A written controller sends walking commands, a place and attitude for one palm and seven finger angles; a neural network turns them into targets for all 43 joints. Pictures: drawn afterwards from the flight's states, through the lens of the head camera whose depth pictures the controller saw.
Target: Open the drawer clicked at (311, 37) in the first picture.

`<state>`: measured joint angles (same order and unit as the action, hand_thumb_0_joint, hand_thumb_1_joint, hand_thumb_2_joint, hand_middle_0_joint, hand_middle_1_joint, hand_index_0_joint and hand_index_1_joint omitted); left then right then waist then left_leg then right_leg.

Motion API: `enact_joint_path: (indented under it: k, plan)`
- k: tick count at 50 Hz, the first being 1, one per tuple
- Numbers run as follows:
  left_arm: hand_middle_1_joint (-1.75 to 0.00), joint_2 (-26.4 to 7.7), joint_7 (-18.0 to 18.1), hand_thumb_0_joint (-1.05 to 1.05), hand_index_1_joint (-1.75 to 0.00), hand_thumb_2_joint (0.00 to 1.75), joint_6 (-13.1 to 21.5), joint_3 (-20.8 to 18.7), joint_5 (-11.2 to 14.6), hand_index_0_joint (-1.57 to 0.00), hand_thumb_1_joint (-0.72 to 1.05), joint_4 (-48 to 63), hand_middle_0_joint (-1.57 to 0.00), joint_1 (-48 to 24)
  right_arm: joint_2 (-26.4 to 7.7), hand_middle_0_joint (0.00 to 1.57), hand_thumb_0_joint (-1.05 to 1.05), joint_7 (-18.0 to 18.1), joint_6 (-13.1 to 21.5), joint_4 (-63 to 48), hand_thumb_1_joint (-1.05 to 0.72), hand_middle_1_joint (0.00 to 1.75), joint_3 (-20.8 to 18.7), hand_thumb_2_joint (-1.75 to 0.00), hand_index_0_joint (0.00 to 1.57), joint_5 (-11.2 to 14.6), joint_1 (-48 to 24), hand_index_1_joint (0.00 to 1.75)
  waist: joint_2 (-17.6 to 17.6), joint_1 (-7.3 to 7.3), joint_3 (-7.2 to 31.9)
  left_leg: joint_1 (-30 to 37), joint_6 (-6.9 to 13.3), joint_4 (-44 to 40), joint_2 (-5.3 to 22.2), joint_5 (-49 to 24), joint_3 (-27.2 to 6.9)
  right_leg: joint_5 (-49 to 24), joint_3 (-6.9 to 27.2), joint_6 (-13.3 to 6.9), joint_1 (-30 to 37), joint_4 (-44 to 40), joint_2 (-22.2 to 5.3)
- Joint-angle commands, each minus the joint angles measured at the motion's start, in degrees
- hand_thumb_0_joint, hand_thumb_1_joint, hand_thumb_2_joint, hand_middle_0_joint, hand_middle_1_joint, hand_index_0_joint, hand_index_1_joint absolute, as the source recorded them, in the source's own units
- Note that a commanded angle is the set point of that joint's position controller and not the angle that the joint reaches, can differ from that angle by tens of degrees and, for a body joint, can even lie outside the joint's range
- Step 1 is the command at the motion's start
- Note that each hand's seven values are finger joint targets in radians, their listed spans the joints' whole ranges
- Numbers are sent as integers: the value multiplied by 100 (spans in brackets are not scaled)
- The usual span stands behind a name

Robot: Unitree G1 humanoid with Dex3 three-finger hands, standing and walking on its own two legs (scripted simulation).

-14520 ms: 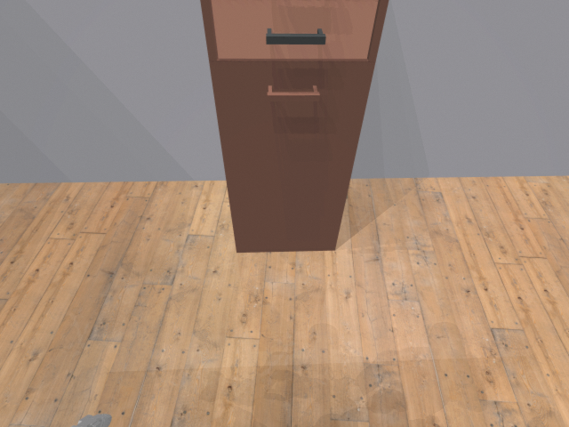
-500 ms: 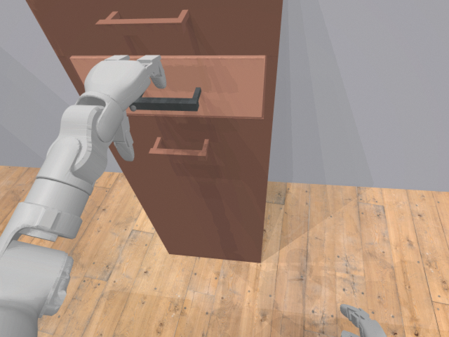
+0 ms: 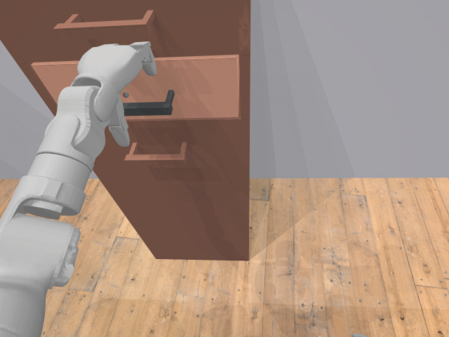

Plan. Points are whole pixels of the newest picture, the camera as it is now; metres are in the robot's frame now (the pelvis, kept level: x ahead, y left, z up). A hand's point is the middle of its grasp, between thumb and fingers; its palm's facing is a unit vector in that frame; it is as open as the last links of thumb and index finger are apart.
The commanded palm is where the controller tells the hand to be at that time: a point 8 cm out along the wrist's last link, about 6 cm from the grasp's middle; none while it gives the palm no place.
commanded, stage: move the hooked fingers above the handle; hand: left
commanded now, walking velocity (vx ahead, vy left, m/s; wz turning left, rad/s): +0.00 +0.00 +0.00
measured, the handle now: (137, 102) +0.51 +0.18 +0.15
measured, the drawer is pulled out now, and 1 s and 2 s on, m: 0.00 0.00 0.00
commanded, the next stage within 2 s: lower the fingers behind the handle in 1.40 s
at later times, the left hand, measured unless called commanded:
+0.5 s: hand (122, 90) +0.47 +0.18 +0.21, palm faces +0.01 -0.02 -1.00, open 13.8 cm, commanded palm +0.44 +0.19 +0.28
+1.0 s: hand (113, 94) +0.45 +0.19 +0.21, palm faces +0.04 -0.01 -1.00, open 13.8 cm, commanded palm +0.43 +0.19 +0.28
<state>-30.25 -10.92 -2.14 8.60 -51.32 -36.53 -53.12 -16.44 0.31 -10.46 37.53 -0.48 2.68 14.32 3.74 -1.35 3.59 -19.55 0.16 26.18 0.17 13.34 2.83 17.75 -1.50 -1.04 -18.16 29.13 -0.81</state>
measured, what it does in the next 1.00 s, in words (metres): stands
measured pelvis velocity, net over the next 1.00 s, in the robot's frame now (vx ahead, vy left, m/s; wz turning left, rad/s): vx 0.00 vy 0.01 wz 0.01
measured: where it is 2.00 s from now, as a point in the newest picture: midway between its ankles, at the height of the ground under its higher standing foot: outside the picture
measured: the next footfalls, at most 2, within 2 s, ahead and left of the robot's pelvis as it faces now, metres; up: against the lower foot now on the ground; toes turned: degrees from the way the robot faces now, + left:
none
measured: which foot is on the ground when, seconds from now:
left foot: down 0.00-1.00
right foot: down 0.00-1.00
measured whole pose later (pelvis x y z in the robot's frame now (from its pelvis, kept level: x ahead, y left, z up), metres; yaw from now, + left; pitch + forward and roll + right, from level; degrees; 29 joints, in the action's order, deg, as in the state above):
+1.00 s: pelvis +0.00 +0.01 +0.00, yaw +1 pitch +6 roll +1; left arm -30.7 -11.7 -4.1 11.5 -50.9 -33.9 -53.6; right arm -16.2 0.1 -10.2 37.2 -0.8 3.2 13.0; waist 3.4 -0.4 3.8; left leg -20.1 0.5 27.5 -0.2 13.6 2.1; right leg 17.7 -2.2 -0.7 -17.9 29.4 -1.2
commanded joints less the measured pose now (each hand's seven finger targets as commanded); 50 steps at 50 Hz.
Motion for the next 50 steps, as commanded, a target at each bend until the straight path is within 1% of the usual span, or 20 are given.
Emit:
enact_joint_path:
  k: [1, 4, 6, 9, 10, 14, 16, 18, 20, 23, 26, 30, 32, 40, 43, 44, 46, 48, 49, 50]
  plan:
    - [-120, -1574, 273, 0, -120, 30, -98, -807, -26, -30, -50, 962, -30, -2535, -648, 20, 0, 31, 155, -780, -90, 30, -219, -90, 20, 37, -379, 30, -665, 157, 2031, 808, 284, 88, -167, -2173, -21, -2769, 59, -63, 990, -155, 60]
    - [-120, -1597, 224, 0, -120, 30, -116, -725, -32, -30, -50, 1019, -30, -2661, -677, 20, 0, 68, 147, -793, -90, 30, -229, -90, 20, 59, -394, 30, -709, 86, 2070, 838, 299, 108, -176, -2068, -15, -2649, 89, -60, 986, -198, 48]
    - [-120, -1606, 218, 0, -120, 30, -68, -693, -59, -30, -50, 1271, -30, -2885, -652, 20, 0, 82, 177, -795, -90, 30, -246, -90, 20, 55, -368, 30, -507, 50, 2248, 1000, 307, 137, -188, -2106, -48, -2663, 98, -58, 925, -159, 66]
    - [-120, -1198, 171, 0, -120, 30, -8, -348, 74, -30, -50, 1640, -30, -3052, -597, 20, 0, 68, 219, -836, -90, 30, -269, -90, 20, 49, -388, 30, -332, -17, 2359, 1314, 315, 203, -192, -2312, -84, -2626, 88, -81, 788, -180, 72]
    - [-120, -1387, 193, 0, -120, 30, -15, -539, 71, -30, -50, 1574, -30, -3014, -617, 20, 0, 69, 220, -796, -90, 30, -270, -90, 20, 60, -376, 30, -340, -5, 2300, 1284, 303, 193, -182, -2230, -109, -2554, 79, -74, 731, -176, 99]
    - [-120, -1065, 205, 0, -120, 30, -97, -270, 105, -30, -50, 1104, -30, -3223, -620, 20, 0, 94, 233, -681, -90, 30, -231, -90, 20, 69, -369, 30, -465, -84, 1965, 1197, 268, 143, -184, -1987, -98, -2224, 28, -86, 499, -267, 96]
    - [-120, -1373, 278, 0, -120, 30, -106, -528, 29, -30, -50, 1030, -30, -3366, -617, 20, 0, 101, 259, -660, -90, 30, -220, -90, 20, 43, -358, 30, -447, -20, 2181, 1186, 272, 159, -190, -2006, -102, -2325, 57, -80, 620, -205, 93]
    - [-120, -1251, 290, 0, -120, 30, -142, -448, -24, -30, -50, 783, -30, -3324, -585, 20, 0, 100, 239, -667, -90, 30, -191, -90, 20, 45, -385, 30, -483, -9, 2111, 1088, 260, 154, -191, -2017, -94, -2347, 38, -86, 624, -170, 84]
    - [-120, -1547, 288, 0, -120, 30, -145, -679, -56, -30, -50, 640, -30, -3278, -616, 20, 0, 110, 222, -676, -90, 30, -175, -90, 20, 38, -384, 30, -587, 41, 2183, 983, 268, 147, -181, -2036, -81, -2464, 62, -77, 787, -157, 63]
    - [-120, -1350, 240, 0, -120, 30, -180, -485, -156, -30, -50, 368, -30, -3224, -608, 20, 0, 128, 173, -685, -90, 30, -162, -90, 20, 51, -378, 30, -566, -21, 1954, 908, 251, 127, -140, -1937, -71, -2315, 30, -76, 599, -152, 62]
    - [-120, -1377, 154, 0, -120, 30, -111, -505, -148, -30, -50, 684, -30, -3172, -616, 20, 0, 112, 147, -766, -90, 30, -191, -90, 20, 28, -370, 30, -543, 15, 2266, 1059, 277, 194, -148, -2208, -76, -2570, 67, -76, 732, -97, 62]
    - [-120, -1645, 108, 0, -120, 30, -46, -753, -56, -30, -50, 775, -30, -2894, -636, 20, 0, 117, 122, -843, -90, 30, -175, -90, 20, 44, -412, 30, -673, 105, 2157, 874, 293, 156, -162, -2093, -53, -2625, 98, -59, 908, -140, 42]
    - [-120, -1424, 115, 0, -120, 30, 0, -585, -46, -30, -50, 1074, -30, -2904, -604, 20, 0, 99, 126, -864, -90, 30, -202, -90, 20, 49, -439, 30, -512, 87, 2154, 1002, 289, 162, -144, -2173, -65, -2571, 75, -69, 786, -122, 59]
    - [-120, -1696, 223, 0, -120, 30, 8, -810, 95, -30, -50, 1374, -30, -2958, -634, 20, 0, 76, 210, -772, -90, 30, -238, -90, 20, 56, -397, 30, -337, 65, 2221, 1134, 283, 182, -162, -2152, -113, -2415, 68, -89, 753, -202, 99]
    - [-120, -1284, 232, 0, -120, 30, -81, -443, 44, -30, -50, 1218, -30, -3058, -617, 20, 0, 70, 218, -704, -90, 30, -239, -90, 20, 76, -395, 30, -338, -28, 2035, 1169, 259, 160, -143, -2062, -123, -2195, 4, -91, 488, -212, 123]
    - [-120, -1191, 203, 0, -120, 30, -73, -349, 77, -30, -50, 1380, -30, -3153, -635, 20, 0, 56, 235, -729, -90, 30, -255, -90, 20, 70, -383, 30, -320, -42, 2176, 1261, 260, 180, -141, -2204, -139, -2257, 11, -112, 549, -223, 117]
    - [-120, -1316, 213, 0, -120, 30, -118, -444, -1, -30, -50, 1453, -30, -3141, -630, 20, 0, 38, 234, -730, -90, 30, -260, -90, 20, 54, -408, 30, -139, -4, 2337, 1378, 253, 217, -150, -2317, -166, -2304, 25, -120, 532, -162, 135]
    - [-120, -958, 175, 0, -120, 30, -175, -205, 46, -30, -50, 1468, -30, -3096, -587, 20, 0, 5, 233, -753, -90, 30, -265, -90, 20, 64, -424, 30, -215, -38, 2213, 1438, 240, 212, -129, -2312, -204, -2167, -23, -121, 374, -165, 152]
    - [-120, -942, 141, 0, -120, 30, -212, -182, 93, -30, -50, 1303, -30, -3011, -619, 20, 0, 6, 227, -739, -90, 30, -249, -90, 20, 60, -422, 30, -375, -43, 2140, 1378, 250, 203, -134, -2322, -191, -2226, -8, -128, 440, -218, 133]
    - [-120, -1188, 147, 0, -120, 30, -255, -420, 76, -30, -50, 1147, -30, -2921, -636, 20, 0, 14, 202, -720, -90, 30, -236, -90, 20, 73, -441, 30, -421, -4, 2036, 1280, 243, 158, -123, -2122, -167, -2143, -11, -108, 428, -224, 134]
